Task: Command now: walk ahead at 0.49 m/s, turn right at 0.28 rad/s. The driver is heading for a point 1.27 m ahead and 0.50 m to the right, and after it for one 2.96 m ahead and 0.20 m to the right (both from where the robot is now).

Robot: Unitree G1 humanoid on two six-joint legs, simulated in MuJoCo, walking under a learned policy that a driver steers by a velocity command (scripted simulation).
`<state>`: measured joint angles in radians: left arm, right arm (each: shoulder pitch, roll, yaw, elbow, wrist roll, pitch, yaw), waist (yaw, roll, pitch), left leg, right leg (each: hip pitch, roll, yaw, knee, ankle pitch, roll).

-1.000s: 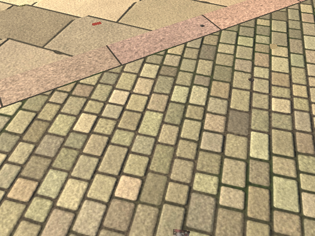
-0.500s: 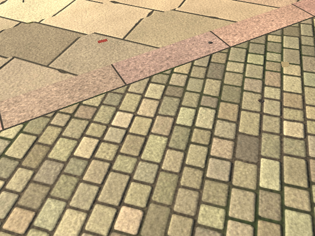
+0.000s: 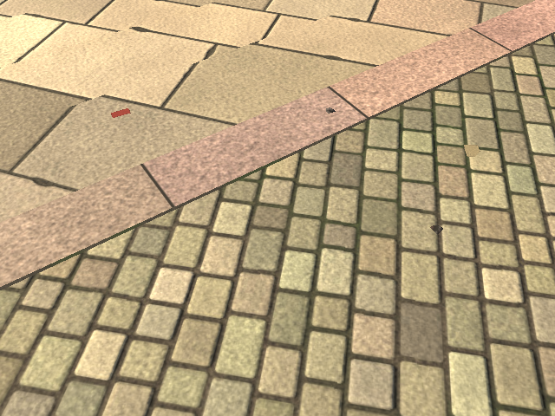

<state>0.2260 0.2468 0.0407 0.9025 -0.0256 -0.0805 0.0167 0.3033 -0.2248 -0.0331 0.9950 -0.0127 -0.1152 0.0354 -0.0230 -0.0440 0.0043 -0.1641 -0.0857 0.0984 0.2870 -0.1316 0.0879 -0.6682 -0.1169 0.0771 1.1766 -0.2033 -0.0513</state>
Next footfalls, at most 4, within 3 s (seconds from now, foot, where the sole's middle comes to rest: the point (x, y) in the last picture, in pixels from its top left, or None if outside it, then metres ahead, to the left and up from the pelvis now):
0.34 right None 0.34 -0.18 -0.78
0.82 left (315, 357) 0.67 -0.09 -0.78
1.32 right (446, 325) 0.75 -0.44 -0.78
1.68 left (363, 288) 0.88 -0.24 -0.78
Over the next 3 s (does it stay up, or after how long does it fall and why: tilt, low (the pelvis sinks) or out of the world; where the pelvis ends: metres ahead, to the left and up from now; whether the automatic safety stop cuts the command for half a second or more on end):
stays up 1.05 -0.55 0.00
